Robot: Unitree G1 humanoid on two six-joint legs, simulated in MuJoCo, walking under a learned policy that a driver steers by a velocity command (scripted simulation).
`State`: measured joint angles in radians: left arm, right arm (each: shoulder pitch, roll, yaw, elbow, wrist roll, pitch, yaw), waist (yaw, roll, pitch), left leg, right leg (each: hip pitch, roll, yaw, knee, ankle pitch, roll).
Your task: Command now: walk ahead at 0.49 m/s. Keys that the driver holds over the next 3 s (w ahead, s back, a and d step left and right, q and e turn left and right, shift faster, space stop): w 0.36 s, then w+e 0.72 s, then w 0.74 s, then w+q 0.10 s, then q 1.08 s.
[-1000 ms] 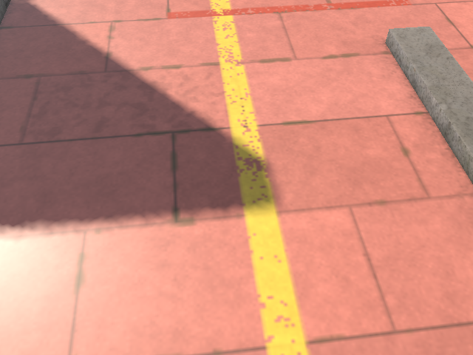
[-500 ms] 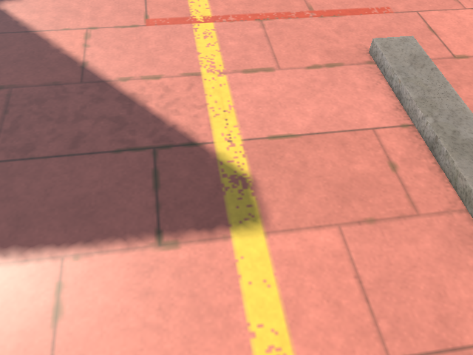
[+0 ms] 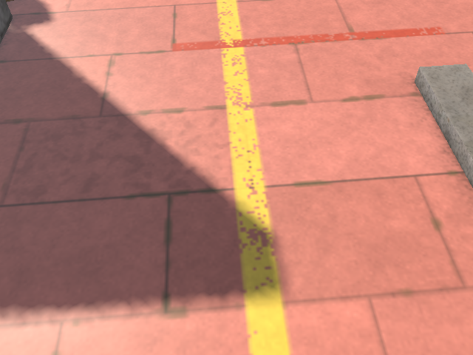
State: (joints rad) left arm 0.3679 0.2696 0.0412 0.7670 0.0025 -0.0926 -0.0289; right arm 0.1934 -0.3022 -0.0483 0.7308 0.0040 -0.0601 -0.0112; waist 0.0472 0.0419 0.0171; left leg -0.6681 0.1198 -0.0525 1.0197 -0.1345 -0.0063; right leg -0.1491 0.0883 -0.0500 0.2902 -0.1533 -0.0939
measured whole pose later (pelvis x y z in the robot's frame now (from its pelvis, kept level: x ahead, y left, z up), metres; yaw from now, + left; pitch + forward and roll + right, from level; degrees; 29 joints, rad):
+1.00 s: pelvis +0.56 -0.03 -0.01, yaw -18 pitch +2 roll +0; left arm 0.27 0.29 0.06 0.67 -0.01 -0.05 -0.03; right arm 0.19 -0.30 -0.04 0.75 0.00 -0.11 0.01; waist 0.02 0.02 0.06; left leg -0.49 0.06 -0.05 1.16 -0.36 -0.01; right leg -0.32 0.10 0.02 0.46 -0.16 -0.10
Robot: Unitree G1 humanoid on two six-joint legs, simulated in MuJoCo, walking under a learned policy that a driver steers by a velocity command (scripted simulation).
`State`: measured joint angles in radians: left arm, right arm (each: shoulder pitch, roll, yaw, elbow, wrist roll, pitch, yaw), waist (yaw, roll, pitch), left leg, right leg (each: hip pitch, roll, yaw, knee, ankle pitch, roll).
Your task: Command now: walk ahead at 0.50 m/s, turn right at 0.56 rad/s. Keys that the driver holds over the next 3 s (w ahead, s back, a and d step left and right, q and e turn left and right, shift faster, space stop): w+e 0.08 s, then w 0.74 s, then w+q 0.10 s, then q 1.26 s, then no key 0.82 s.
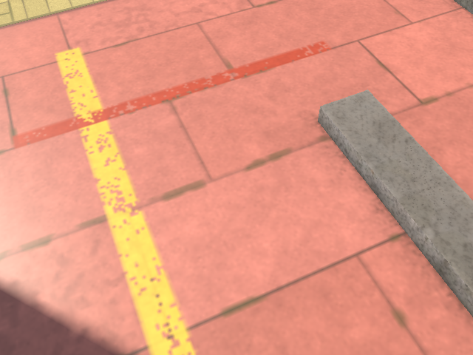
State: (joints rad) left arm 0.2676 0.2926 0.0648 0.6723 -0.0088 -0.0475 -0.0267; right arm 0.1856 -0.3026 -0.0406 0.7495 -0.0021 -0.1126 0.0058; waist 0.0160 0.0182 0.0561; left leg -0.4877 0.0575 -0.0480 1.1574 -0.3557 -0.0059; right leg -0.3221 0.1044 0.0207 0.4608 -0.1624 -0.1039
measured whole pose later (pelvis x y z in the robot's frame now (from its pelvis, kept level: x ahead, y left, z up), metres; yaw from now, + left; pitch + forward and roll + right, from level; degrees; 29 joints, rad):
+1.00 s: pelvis +0.54 -0.05 +0.00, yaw -6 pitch +1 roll +0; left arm 0.19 0.26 0.04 0.72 0.01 -0.09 -0.02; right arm 0.31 -0.31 -0.05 0.83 0.03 -0.05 0.00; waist -0.01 0.04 0.04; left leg -0.45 0.04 -0.06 1.12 -0.37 0.01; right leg -0.29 0.02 -0.07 0.43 -0.17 -0.05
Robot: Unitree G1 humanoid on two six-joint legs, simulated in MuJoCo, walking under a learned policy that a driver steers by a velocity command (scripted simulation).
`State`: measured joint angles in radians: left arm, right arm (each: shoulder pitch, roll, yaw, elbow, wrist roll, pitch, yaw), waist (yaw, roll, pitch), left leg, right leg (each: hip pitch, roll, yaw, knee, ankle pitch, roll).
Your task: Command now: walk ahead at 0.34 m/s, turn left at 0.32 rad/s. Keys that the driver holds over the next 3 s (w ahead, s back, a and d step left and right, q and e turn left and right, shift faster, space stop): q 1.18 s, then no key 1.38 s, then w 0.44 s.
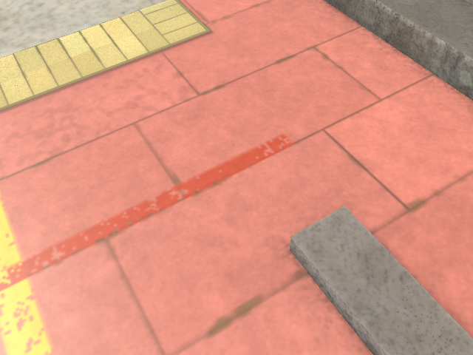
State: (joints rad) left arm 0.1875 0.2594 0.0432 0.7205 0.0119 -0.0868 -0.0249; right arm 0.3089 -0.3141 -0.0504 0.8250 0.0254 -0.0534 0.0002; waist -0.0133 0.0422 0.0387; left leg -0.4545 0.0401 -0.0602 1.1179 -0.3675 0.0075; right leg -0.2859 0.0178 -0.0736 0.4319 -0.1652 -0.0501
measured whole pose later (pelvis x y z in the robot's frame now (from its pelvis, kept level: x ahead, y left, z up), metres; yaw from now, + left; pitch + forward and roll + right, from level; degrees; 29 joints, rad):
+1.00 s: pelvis +0.18 -0.02 +0.00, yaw +34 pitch +1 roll +1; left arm 0.16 0.26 0.06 0.74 0.01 0.01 0.04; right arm 0.22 -0.34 -0.11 0.62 0.02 0.08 -0.02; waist 0.02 0.04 0.04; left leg -0.52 -0.02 -0.06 1.04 -0.37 -0.10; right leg -0.23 -0.05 -0.06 0.44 -0.23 -0.01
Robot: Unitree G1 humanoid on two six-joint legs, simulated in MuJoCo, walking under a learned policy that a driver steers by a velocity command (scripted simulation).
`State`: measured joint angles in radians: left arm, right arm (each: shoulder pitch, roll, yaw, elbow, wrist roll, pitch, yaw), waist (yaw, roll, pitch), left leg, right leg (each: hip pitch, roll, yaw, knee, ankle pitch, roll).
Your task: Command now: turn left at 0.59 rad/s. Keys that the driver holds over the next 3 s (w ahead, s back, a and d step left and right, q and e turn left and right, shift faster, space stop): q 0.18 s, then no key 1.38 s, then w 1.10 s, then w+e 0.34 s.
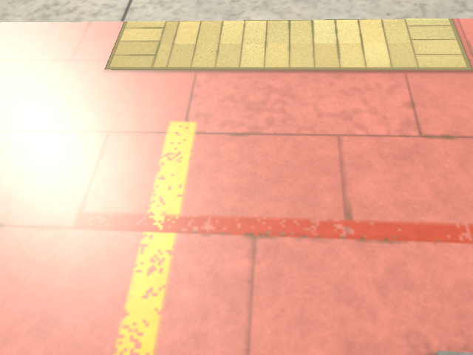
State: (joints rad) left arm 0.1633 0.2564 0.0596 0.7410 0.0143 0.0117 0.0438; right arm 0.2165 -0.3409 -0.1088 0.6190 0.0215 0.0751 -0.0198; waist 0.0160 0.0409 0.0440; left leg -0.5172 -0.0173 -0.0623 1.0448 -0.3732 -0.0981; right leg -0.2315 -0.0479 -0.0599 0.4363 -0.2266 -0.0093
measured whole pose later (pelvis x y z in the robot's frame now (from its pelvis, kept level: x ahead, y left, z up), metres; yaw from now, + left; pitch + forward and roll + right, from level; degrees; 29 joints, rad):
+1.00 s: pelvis +0.01 +0.02 -0.01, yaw +13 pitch -2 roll +0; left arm 0.18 0.24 0.02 0.86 0.01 -0.02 0.02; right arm 0.19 -0.24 -0.05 0.86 -0.01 0.02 -0.03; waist 0.00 0.00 0.04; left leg -0.21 -0.03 -0.06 0.50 -0.26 0.00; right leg -0.19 -0.01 -0.01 0.51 -0.29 0.00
